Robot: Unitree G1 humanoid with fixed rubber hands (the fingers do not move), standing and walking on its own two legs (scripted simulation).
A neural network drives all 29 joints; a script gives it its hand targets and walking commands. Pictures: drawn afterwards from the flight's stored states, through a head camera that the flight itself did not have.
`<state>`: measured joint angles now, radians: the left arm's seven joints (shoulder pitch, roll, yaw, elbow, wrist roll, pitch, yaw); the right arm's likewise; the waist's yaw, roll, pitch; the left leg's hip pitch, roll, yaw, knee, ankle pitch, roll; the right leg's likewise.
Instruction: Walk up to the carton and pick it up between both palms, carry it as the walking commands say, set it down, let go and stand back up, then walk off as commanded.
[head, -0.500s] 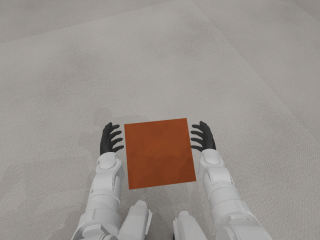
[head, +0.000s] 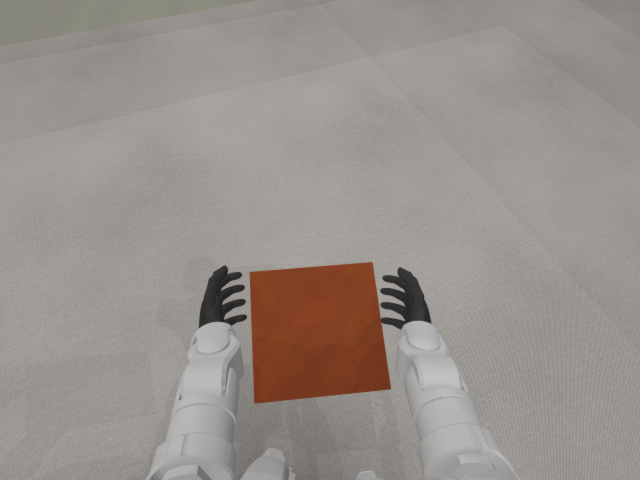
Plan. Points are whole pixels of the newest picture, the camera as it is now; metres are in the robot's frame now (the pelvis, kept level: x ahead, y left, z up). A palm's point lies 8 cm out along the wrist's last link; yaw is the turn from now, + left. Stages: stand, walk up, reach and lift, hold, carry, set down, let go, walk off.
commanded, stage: reach and lift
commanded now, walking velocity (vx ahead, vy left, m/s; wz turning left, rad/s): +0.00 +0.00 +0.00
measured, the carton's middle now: (315, 334) +0.35 +0.04 -0.14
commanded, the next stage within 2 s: none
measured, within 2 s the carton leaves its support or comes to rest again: neither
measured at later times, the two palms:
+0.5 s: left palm (199, 303) +0.31 +0.17 +0.04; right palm (431, 305) +0.33 -0.10 +0.04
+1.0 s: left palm (191, 284) +0.30 +0.17 +0.10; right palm (453, 290) +0.33 -0.10 +0.10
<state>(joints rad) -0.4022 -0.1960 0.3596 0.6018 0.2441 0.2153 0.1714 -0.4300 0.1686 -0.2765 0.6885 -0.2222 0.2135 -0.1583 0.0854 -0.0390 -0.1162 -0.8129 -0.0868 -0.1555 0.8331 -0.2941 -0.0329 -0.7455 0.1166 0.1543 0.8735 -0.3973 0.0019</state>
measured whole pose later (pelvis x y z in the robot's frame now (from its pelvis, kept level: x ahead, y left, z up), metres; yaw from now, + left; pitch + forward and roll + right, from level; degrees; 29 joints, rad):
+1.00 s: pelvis +0.02 +0.00 +0.05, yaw +0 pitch -6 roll +0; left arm -0.38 -0.19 0.30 0.40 0.31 0.73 0.09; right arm -0.40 0.18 -0.23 0.50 -0.30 0.70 -0.07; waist 0.07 -0.01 -0.05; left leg -0.14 -0.05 -0.15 0.41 -0.17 -0.02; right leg -0.07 0.07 0.16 0.43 -0.25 -0.01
